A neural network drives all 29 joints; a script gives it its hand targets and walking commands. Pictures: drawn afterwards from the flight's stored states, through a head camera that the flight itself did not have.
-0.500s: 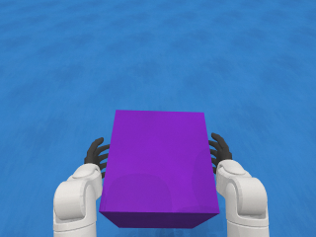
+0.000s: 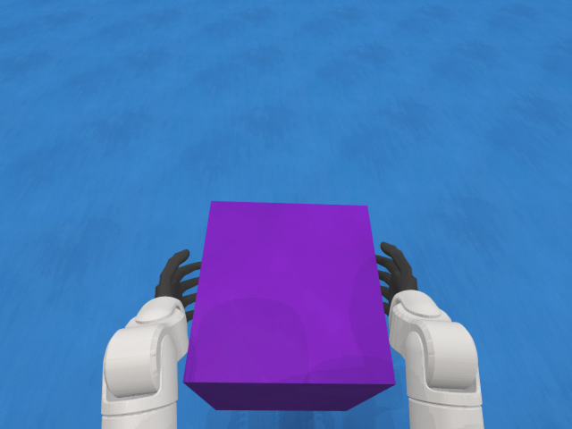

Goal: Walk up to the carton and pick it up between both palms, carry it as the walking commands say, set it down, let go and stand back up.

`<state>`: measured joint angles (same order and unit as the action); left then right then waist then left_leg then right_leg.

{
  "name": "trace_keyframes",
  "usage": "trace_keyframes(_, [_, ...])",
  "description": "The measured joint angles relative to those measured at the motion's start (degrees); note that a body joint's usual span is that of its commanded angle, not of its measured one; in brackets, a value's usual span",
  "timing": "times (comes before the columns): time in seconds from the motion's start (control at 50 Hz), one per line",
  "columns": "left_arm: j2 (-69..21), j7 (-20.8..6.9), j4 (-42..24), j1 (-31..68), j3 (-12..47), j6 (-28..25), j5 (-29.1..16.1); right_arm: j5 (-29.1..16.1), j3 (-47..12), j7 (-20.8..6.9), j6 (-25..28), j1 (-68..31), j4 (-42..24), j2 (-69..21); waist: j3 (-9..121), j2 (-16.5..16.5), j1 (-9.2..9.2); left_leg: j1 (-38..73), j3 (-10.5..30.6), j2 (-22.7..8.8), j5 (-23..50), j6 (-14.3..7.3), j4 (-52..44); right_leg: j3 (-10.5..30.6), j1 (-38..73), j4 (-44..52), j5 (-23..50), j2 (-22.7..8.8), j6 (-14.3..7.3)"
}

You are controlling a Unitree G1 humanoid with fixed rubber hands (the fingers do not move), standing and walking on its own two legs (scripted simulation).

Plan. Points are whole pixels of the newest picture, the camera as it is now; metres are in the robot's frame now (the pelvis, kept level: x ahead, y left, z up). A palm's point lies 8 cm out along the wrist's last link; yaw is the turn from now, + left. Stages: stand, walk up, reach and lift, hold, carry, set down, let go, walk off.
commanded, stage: carry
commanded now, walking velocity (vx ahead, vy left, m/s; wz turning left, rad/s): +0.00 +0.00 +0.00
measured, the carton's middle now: (285, 316) +0.29 +0.01 +0.01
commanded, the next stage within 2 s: none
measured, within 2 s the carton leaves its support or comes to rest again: neither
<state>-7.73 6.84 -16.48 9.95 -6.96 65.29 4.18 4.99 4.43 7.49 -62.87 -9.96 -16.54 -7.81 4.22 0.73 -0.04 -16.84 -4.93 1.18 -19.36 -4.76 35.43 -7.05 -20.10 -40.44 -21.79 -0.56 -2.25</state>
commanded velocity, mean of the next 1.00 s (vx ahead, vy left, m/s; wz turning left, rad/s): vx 0.00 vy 0.00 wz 0.00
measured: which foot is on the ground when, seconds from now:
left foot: down 0.00-0.10, up 0.12-0.22, down 0.24-0.72, up 0.74-0.84, down 0.86-1.00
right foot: down 0.00-0.58, up 0.60-0.66, down 0.68-1.00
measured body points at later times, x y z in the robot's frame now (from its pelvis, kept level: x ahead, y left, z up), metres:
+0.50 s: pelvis +0.08 -0.02 -0.01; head +0.09 -0.03 +0.44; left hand +0.36 +0.13 +0.04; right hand +0.37 -0.17 +0.04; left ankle +0.01 +0.09 -0.72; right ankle -0.02 -0.09 -0.73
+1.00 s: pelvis +0.13 -0.05 -0.01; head +0.12 -0.05 +0.44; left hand +0.40 +0.10 +0.04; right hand +0.41 -0.20 +0.05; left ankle +0.08 +0.08 -0.73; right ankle +0.08 -0.11 -0.73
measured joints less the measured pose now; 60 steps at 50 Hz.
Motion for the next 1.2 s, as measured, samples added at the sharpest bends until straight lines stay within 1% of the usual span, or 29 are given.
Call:
trace_keyframes(0.02, [0.0,0.0,0.0,0.1,0.0,0.0,-0.1,0.2,0.0,0.0,-0.2,0.0,-0.2,0.0,0.2,0.8,0.01,0.7,0.0,-0.2,-1.1,-0.4,-0.1,0.3,0.0,0.7,-1.5,0.4,0.2])
trace_keyframes(0.04, [0.0,0.0,-0.2,0.1,0.0,0.1,-0.2,0.3,-0.2,0.0,-0.3,0.2,-0.7,0.0,0.3,1.2,-0.09,1.4,-0.2,-0.2,-2.3,-0.4,-0.1,0.6,0.0,2.3,-1.2,0.7,0.4])
trace_keyframes(0.08, [0.0,-0.4,-0.2,0.2,-0.1,0.1,-0.1,0.7,-0.5,0.0,-0.5,0.6,-1.2,0.1,0.8,1.2,-0.16,2.3,-0.6,0.3,-4.5,0.4,1.0,0.9,0.9,5.7,3.2,0.3,-0.1])
trace_keyframes(0.12, [-0.1,-1.3,4.2,0.4,0.3,-1.3,1.0,1.4,0.4,-0.5,0.1,1.0,1.5,0.2,1.9,2.2,0.04,1.0,0.1,-0.4,-4.8,1.6,5.3,0.1,2.2,5.8,0.6,0.8,-0.6])
trace_keyframes(0.16, [-0.1,-1.2,5.7,0.3,0.9,-0.5,1.2,0.9,0.8,-0.2,-0.8,2.1,1.9,0.3,2.0,0.8,0.22,-0.6,0.5,0.0,-7.6,3.3,8.7,-0.2,3.2,4.6,-1.9,0.0,-0.9])
trace_keyframes(0.18, [-0.1,-1.2,6.0,0.2,1.2,-0.3,1.3,0.8,0.8,-0.1,-0.9,2.5,2.0,0.4,1.6,-0.3,0.48,-1.1,0.7,0.2,-8.8,3.7,8.4,-0.5,3.9,4.0,-2.9,-0.5,-1.0])
trace_keyframes(0.2, [0.0,-1.1,5.8,-0.2,1.5,-0.1,1.2,0.4,0.8,0.0,-1.1,2.9,1.7,0.4,1.2,-1.1,0.76,-1.5,0.7,-0.1,-8.2,4.0,6.7,-1.0,4.6,3.5,-3.7,-0.8,-1.1])
trace_keyframes(0.24, [0.2,-1.0,4.6,-1.3,1.9,-0.1,1.2,-0.2,0.7,0.3,-1.2,2.8,1.6,0.4,0.3,-1.9,1.09,-1.6,0.9,-1.2,-1.9,3.9,1.8,-1.7,5.7,2.5,-5.1,-0.4,-1.0])
trace_keyframes(0.3, [0.4,-0.7,4.9,-3.4,1.2,-1.0,1.5,-0.1,-0.2,-0.3,0.5,2.1,5.6,0.3,1.5,-4.4,0.48,-0.4,-0.9,-1.0,-3.1,3.8,1.6,0.0,5.4,0.6,-6.0,-0.9,-0.4])
trace_keyframes(0.34, [0.5,-0.7,6.6,-3.3,0.9,-2.2,1.8,0.5,-0.1,-0.9,2.2,1.5,8.5,0.2,2.1,-4.3,0.54,-0.5,-0.9,-1.3,-3.1,3.4,1.9,0.0,5.7,1.3,-5.2,-0.6,-0.1])
trace_keyframes(0.44, [0.0,-0.5,6.7,-1.0,-0.5,-3.0,1.5,1.0,0.3,-1.0,3.6,0.0,8.3,0.1,1.2,-2.3,-0.30,-2.4,-1.7,-2.0,-0.9,3.2,4.4,0.8,7.2,6.2,-4.4,0.2,-0.9])
trace_keyframes(0.5, [-0.1,-0.7,6.6,0.2,-0.8,-3.9,1.2,0.9,0.4,-0.8,4.6,0.3,6.9,0.1,0.6,-3.0,0.15,-1.2,-1.8,-1.0,-1.2,3.1,2.8,0.8,7.2,5.2,-5.5,-0.7,-1.1])
trace_keyframes(0.56, [0.0,-0.7,5.1,-0.4,-0.3,-4.2,0.6,0.5,-0.1,-0.3,4.4,1.0,4.8,0.2,0.9,-4.0,0.86,0.8,-1.8,-0.4,-3.2,3.2,-0.6,0.7,4.5,-0.6,-5.3,-1.5,-0.5])
trace_keyframes(0.6, [0.2,-0.9,4.9,-1.1,-0.5,-4.9,0.5,0.7,-0.5,-0.2,4.6,0.7,5.0,0.1,0.4,-3.5,1.37,0.9,-2.0,-1.3,-3.2,2.7,0.5,1.1,0.8,-8.1,-1.6,-1.3,1.5])
trace_keyframes(0.62, [0.2,-1.0,4.7,-1.7,-0.6,-5.1,0.3,0.8,-0.9,-0.1,4.3,0.7,5.0,0.1,0.3,-2.6,1.46,1.4,-2.1,-2.0,-3.9,2.2,0.9,1.8,-0.7,-10.1,-3.9,-0.6,2.0])
trace_keyframes(0.64, [0.3,-1.0,4.0,-2.5,-0.5,-4.8,0.1,0.5,-1.3,0.1,3.7,1.1,4.4,0.1,0.3,-1.9,1.54,2.1,-2.3,-2.6,-4.7,2.2,0.8,2.6,-1.5,-9.0,-6.6,-0.1,1.9])
trace_keyframes(0.66, [0.3,-1.2,3.8,-2.9,-0.4,-4.5,0.1,0.7,-1.6,0.1,3.4,1.5,4.2,0.2,0.5,-1.5,1.55,2.8,-2.5,-2.9,-5.3,2.8,0.7,3.1,-1.8,-5.4,-7.1,0.0,1.6])
trace_keyframes(0.68, [0.4,-0.9,3.4,-2.9,-0.3,-3.9,-0.2,0.6,-1.7,0.1,3.1,1.8,3.9,0.2,0.3,-1.4,1.44,3.3,-2.7,-2.9,-5.8,3.5,1.0,3.3,-1.6,-0.5,-4.4,-0.3,1.2])
trace_keyframes(0.7, [0.2,-0.7,3.3,-2.6,-0.1,-3.4,-0.2,0.5,-1.5,0.1,2.8,2.3,3.2,0.3,-0.2,-0.9,1.57,3.6,-2.2,-3.3,-6.3,4.1,2.2,2.6,-0.7,1.6,0.5,-0.2,0.5])
trace_keyframes(0.74, [0.1,-1.2,6.1,-1.6,0.6,-4.0,0.7,0.8,-0.5,-0.2,3.5,3.1,4.1,0.4,-0.4,0.7,1.93,1.8,-0.2,-4.4,-7.0,5.0,7.5,0.8,0.8,1.9,0.3,0.6,-1.0])
trace_keyframes(0.76, [0.1,-1.3,6.7,-1.4,0.8,-3.9,0.9,0.4,-0.3,0.0,3.3,3.6,4.1,0.5,-0.3,0.5,1.94,0.9,0.6,-3.8,-8.5,5.2,9.3,0.5,1.3,1.7,-0.6,0.4,-1.5])
trace_keyframes(0.8, [0.2,-1.6,6.8,-1.7,1.3,-3.7,1.2,0.0,-0.2,0.4,2.7,3.9,3.6,0.5,-0.6,-0.4,1.78,0.1,1.2,-2.9,-10.7,5.2,8.6,0.2,2.5,2.0,-1.4,0.1,-2.0])
trace_keyframes(0.82, [0.2,-1.5,6.0,-2.0,1.5,-3.4,1.1,-0.3,0.0,0.5,2.3,3.6,3.1,0.5,-0.9,-0.4,1.76,0.0,1.3,-2.9,-9.6,5.1,6.2,0.1,2.9,2.4,-1.5,0.3,-2.1])
trace_keyframes(0.86, [0.2,-1.4,5.8,-1.9,1.7,-4.0,1.6,-0.2,0.6,0.0,2.6,2.3,3.8,0.3,-1.2,-0.1,1.62,0.3,1.1,-3.4,-1.7,5.2,0.8,-0.3,3.5,2.9,-1.5,1.1,-2.1])
trace_keyframes(0.88, [0.2,-1.4,6.4,-1.8,1.4,-4.5,1.9,0.0,0.7,-0.2,3.1,1.7,5.1,0.3,-1.0,-0.6,1.34,0.5,0.8,-3.4,-0.5,5.5,0.4,0.1,3.5,2.8,-1.6,1.1,-2.0])
trace_keyframes(0.94, [0.2,-1.5,8.7,-1.9,0.8,-5.3,2.3,0.8,0.8,-0.8,4.0,0.9,8.5,0.2,0.7,-1.6,0.92,0.7,0.6,-3.3,-1.8,5.7,-0.1,0.3,3.8,3.8,-1.7,1.1,-1.9])
trace_keyframes(1.02, [0.3,-0.9,6.4,-2.2,0.5,-4.1,1.3,0.8,0.1,-0.6,2.9,0.8,6.7,0.2,1.0,-1.5,0.40,0.3,0.8,-3.8,-2.1,5.8,0.0,0.1,4.0,5.1,-1.1,1.7,-2.1])
trace_keyframes(1.1, [0.2,-1.3,7.3,-1.2,-0.1,-4.6,1.8,1.5,0.4,-1.2,4.0,-0.1,8.0,0.0,1.4,-1.8,0.07,0.1,0.7,-3.8,-1.5,5.7,-0.2,0.1,3.6,4.9,-0.7,1.6,-2.2])
trace_keyframes(1.2, [0.1,-1.0,6.8,-0.9,0.0,-4.3,1.5,1.4,0.4,-1.1,4.0,0.3,7.2,0.1,1.4,-1.4,-0.29,-0.2,0.4,-3.8,-0.9,5.6,-0.1,0.4,3.6,5.4,-0.5,1.6,-2.2])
